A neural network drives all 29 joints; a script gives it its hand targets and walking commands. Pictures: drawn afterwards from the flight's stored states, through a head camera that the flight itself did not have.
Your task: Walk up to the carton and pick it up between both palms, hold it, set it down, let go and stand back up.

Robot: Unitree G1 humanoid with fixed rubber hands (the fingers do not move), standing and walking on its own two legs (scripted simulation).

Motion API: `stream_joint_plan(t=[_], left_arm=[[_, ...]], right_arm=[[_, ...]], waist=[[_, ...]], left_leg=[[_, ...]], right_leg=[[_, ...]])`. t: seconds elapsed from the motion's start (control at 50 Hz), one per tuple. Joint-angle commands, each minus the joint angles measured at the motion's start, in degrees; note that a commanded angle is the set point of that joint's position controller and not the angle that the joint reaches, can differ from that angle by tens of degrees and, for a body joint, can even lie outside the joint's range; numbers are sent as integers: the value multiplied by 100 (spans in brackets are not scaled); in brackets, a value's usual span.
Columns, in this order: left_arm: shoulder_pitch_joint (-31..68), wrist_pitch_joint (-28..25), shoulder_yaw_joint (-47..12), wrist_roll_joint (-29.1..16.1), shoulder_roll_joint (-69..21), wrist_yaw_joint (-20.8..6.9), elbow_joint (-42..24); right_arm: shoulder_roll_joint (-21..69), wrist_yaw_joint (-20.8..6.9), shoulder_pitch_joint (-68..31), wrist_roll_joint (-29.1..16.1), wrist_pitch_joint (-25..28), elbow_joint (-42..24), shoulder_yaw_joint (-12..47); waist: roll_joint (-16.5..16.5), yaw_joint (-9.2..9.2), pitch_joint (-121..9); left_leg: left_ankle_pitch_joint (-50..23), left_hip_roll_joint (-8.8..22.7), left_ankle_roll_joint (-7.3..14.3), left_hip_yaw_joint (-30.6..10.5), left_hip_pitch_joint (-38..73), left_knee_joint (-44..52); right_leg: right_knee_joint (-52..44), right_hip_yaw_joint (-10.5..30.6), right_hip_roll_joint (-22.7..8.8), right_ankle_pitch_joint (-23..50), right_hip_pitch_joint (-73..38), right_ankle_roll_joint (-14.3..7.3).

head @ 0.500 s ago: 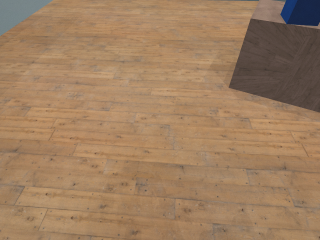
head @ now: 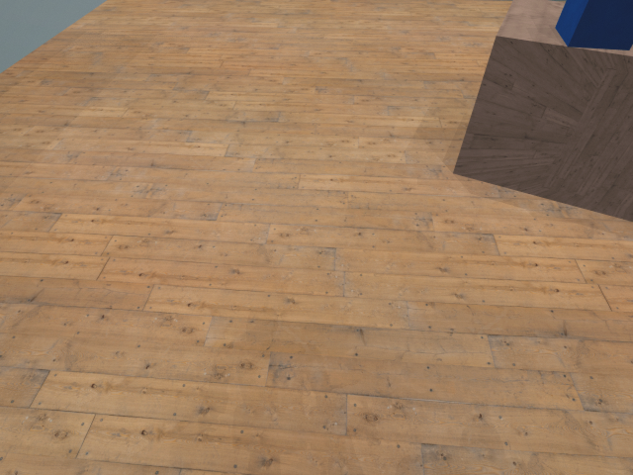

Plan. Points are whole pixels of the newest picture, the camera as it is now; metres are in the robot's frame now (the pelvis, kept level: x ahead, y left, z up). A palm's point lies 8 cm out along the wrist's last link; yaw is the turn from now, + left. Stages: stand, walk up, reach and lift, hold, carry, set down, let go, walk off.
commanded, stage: stand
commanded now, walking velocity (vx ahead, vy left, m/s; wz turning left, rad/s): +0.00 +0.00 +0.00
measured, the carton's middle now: (607, 1) +1.64 -1.00 +0.03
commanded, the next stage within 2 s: walk up in 0.52 s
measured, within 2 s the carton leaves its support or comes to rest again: neither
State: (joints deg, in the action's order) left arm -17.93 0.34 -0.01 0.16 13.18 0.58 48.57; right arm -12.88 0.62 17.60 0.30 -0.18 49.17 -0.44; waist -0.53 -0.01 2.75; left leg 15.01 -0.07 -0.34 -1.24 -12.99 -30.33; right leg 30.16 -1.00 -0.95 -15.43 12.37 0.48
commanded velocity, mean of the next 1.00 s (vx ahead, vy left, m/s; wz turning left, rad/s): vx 0.00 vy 0.00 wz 0.00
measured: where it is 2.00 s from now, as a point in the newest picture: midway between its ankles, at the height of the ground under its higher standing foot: (410, 410)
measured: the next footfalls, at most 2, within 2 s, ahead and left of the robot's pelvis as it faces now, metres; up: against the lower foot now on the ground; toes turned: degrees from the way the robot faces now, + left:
right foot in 1.04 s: +0.13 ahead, -0.24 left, +0.00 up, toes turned -18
left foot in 1.42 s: +0.38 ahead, -0.04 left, +0.00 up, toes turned -9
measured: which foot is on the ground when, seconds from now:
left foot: down 0.00-1.00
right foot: down 0.00-0.76, up 0.78-1.00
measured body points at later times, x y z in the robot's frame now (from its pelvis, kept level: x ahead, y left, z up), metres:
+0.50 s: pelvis +0.01 +0.00 +0.00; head +0.01 +0.00 +0.45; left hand +0.05 +0.25 -0.14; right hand +0.05 -0.25 -0.14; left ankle +0.02 +0.12 -0.73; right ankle +0.01 -0.12 -0.73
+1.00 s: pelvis +0.04 -0.05 -0.01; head +0.03 -0.07 +0.44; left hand +0.12 +0.22 -0.13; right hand +0.03 -0.34 -0.15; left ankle +0.01 +0.12 -0.73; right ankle +0.08 -0.22 -0.72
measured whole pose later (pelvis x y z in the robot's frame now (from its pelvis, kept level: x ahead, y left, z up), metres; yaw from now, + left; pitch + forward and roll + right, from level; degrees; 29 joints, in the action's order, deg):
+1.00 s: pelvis +0.04 -0.05 -0.01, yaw -11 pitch -3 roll +3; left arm -23.1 1.1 5.7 2.0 15.9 -4.7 48.6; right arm -15.8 1.2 17.2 4.9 3.0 54.6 -4.2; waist 0.4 -0.1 0.9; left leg 22.3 6.8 -0.3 10.3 -5.1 -30.5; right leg 46.0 0.1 -7.9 -23.3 25.7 -0.2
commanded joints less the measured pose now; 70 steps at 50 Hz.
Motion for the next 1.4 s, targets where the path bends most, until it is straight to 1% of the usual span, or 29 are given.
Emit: stream_joint_plan(t=[0.0, 0.22, 0.28, 0.32, 0.4, 0.54, 0.68, 0.7, 0.72, 0.74, 0.76, 0.78, 0.8, 0.86, 0.9, 0.94, 0.96, 0.98, 1.0, 1.02, 1.04, 1.06, 1.08, 1.12, 1.16, 1.22, 1.32, 1.36, 1.38], left_arm=[[-151, -147, 228, -6, 818, 59, -389], [-212, -143, 197, -21, 821, 82, -174], [-209, -123, 213, -23, 852, 87, -148], [-182, -120, 232, -27, 850, 96, -102], [-166, -117, 227, -21, 829, 102, -78], [-201, -134, 199, -30, 863, 111, 69], [-229, -129, 163, -17, 759, 119, 165], [-391, -82, 454, 201, 1090, -82, -120], [30, -23, 454, 240, 976, -191, -288], [462, 37, 404, 330, 680, -277, -559], [624, 82, 467, 412, 799, -315, -730], [370, 90, 589, 406, 934, -332, -663], [-37, 84, 624, 361, 931, -352, -592], [-134, 11, 645, 292, 726, -480, -629], [-305, -31, 665, 215, 675, -534, -608], [-732, -101, 689, 117, 599, -552, -435], [-1213, -156, 721, 82, 595, -538, -247], [-1787, -209, 779, 69, 649, -495, 11], [-2313, -247, 870, 90, 852, -415, 290], [-2722, -258, 953, 128, 1216, -299, 412], [-2297, -265, 827, 214, 1577, -216, 82], [-1653, -218, 814, 120, 1738, -148, -67], [-1360, -245, 782, 117, 1787, -96, -189], [-1134, -279, 744, 245, 1886, 1, -231], [-809, -342, 605, 261, 1597, -8, -199], [-521, -391, 562, 233, 1488, 2, -135], [-335, -408, 590, 185, 1472, -129, -118], [-192, -355, 546, 178, 1385, -200, -161], [-365, -325, 449, 209, 1124, -236, -168]], right_arm=[[-843, 55, 129, 15, 154, -410, -211], [-801, 90, 124, -11, 135, -216, -155], [-816, 88, 140, -10, 126, -167, -141], [-812, 97, 157, -12, 121, -140, -150], [-826, 101, 117, -13, 134, -102, -165], [-789, 120, 193, -19, 136, -1, -133], [-796, 115, 201, -19, 133, 101, -121], [-1212, 108, 401, 370, 187, -183, -531], [-1518, 131, 547, 472, 208, -157, -718], [-1729, 178, 634, 529, 229, -90, -753], [-1555, 226, 492, 552, 293, -10, -682], [-1332, 260, 273, 522, 378, 7, -608], [-1313, 267, -25, 541, 440, -44, -610], [-1411, 201, -221, 473, 527, -16, -644], [-1436, 137, -539, 450, 511, -32, -644], [-1455, 65, -738, 462, 454, -29, -647], [-1446, 45, -904, 439, 409, -17, -631], [-1335, 21, -993, 432, 352, -18, -577], [-995, -23, -738, 447, 276, -7, -464], [-449, -123, -683, 394, 225, -142, -235], [-261, -222, -860, 136, 233, -692, -135], [-733, -247, -1028, 79, 172, -829, -222], [-971, -258, -1034, 95, 185, -812, -254], [-1056, -265, -885, 125, 254, -682, -295], [-1087, -306, -531, 150, 311, -651, -357], [-953, -377, -347, 79, 251, -759, -411], [-780, -346, -42, 80, 310, -903, -501], [-876, -249, 795, 125, 370, -780, -599], [-1040, -165, 1407, 167, 407, -674, -688]], waist=[[-43, 37, 64], [130, 31, 126], [-110, 32, 147], [96, 7, 196], [-111, 24, 109], [119, -5, 0], [-27, 15, 12], [-132, -18, -518], [-516, -328, 18], [-1341, -562, 384], [-692, -478, 627], [-150, -301, 713], [-175, -121, 556], [-842, -155, 401], [-979, -7, 419], [-1019, 190, 401], [-746, 421, 385], [-151, 661, 342], [811, 808, 125], [2233, 1094, 75], [2670, 866, 400], [1585, 578, 885], [1092, 442, 886], [753, 403, 823], [877, 204, 689], [917, 56, 796], [427, -61, 705], [-18, -432, 499], [-472, -693, 170]], left_leg=[[-344, 472, 168, -563, -142, 722], [-719, 477, 168, -541, -23, 687], [-569, 460, 144, -500, -141, 741], [-485, 460, 155, -552, -97, 737], [-495, 473, 142, -600, -105, 829], [-750, 489, 150, -556, -47, 792], [-632, 499, 165, -567, -84, 886], [2428, 719, 578, -763, 1007, 623], [3584, 1339, 992, -1669, 1459, 1203], [3905, 2552, 1594, -2668, 1154, 2049], [3584, 2975, 1869, -2995, 881, 2204], [3218, 2809, 1744, -2583, 715, 2142], [2930, 2656, 1575, -2085, 663, 2113], [2646, 2443, 1472, -1253, 513, 2217], [2529, 2353, 1377, -611, 343, 2010], [2606, 1980, 1214, 172, -369, 1646], [3008, 1816, 1161, 525, -1032, 1272], [3479, 1578, 1065, 880, -1588, 565], [3622, 1151, 879, 1220, -1919, -762], [3020, 543, 548, 1704, -2566, -3059], [2434, 132, 321, 867, -3442, -4056], [2108, 569, 321, 164, -3426, -4299], [1546, 702, 297, 1, -3705, -4594], [1249, 961, 249, -67, -3419, -4301], [1101, 1023, 185, -136, -2703, -3597], [744, 938, 116, -97, -2182, -2722], [-250, 488, 211, 507, -604, -1408], [-306, 167, 227, 882, 862, -1006], [181, 5, 268, 803, 1690, -934]], right_leg=[[-775, 597, -433, 263, 129, -182], [-821, 530, -464, 520, 57, -166], [-839, 521, -435, 452, -21, -142], [-886, 577, -463, 360, 40, -178], [-836, 536, -444, 391, 15, -152], [-871, 522, -475, 588, -127, -139], [-860, 442, -470, 561, -194, -129], [-44, 755, -218, -2462, 1070, -383], [659, 423, -24, -2545, 2634, -286], [2475, -68, -44, -1643, 3065, -103], [2990, 614, -506, -1410, 3442, -68], [3084, 740, -658, -949, 3424, -24], [3114, 779, -669, -799, 3281, -1], [2534, 586, -838, -896, 2615, 42], [1944, 482, -946, -1073, 2156, 3], [1375, -15, -733, -811, 980, -113], [1071, -454, -546, -304, 8, -167], [828, -878, -257, 84, -862, -186], [804, -1009, 164, -405, -1447, -217], [74, 246, -156, -1855, -1537, -525], [-1930, 3877, -1348, -4476, -732, -1213], [-2832, 5222, -2207, -5395, -67, -1778], [-2702, 5115, -2243, -5091, -261, -1837], [-2134, 4144, -2164, -4141, 108, -1813], [-1977, 3212, -1948, -3418, 668, -1647], [-1975, 2393, -1770, -3059, 1121, -1574], [-1434, 1220, -1294, -2321, 1571, -1340], [-495, 844, -1007, -2159, 2132, -1158], [709, 555, -695, -1531, 2408, -937]])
